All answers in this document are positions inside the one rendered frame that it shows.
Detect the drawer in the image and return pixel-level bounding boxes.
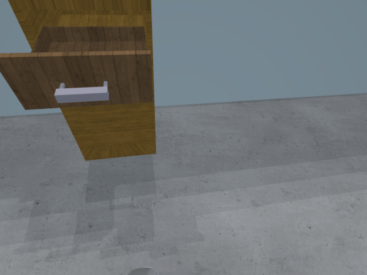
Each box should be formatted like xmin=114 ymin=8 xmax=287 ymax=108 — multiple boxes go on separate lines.
xmin=0 ymin=26 xmax=153 ymax=110

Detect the handle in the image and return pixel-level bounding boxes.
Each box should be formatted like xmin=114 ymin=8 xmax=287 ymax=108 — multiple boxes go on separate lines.
xmin=54 ymin=81 xmax=109 ymax=103

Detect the cabinet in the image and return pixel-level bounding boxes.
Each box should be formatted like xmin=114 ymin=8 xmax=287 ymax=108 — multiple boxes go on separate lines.
xmin=8 ymin=0 xmax=156 ymax=160

